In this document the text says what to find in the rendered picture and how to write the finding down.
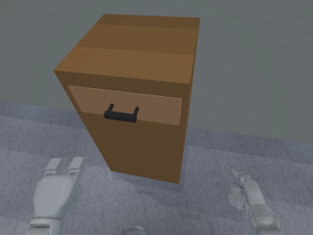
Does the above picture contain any left robot forearm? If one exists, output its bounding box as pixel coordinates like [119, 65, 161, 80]
[25, 216, 65, 235]

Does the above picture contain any handle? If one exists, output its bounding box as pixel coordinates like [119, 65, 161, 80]
[104, 104, 139, 123]

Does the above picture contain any robot right hand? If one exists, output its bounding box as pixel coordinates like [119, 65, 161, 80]
[228, 166, 266, 212]

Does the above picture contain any drawer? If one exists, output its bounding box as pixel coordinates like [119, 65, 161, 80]
[68, 85, 182, 125]

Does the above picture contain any cabinet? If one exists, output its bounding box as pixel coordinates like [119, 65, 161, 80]
[54, 14, 201, 184]

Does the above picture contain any robot left hand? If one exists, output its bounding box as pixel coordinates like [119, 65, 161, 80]
[33, 156, 92, 219]

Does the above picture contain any right robot forearm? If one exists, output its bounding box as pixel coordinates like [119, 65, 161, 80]
[248, 204, 284, 235]

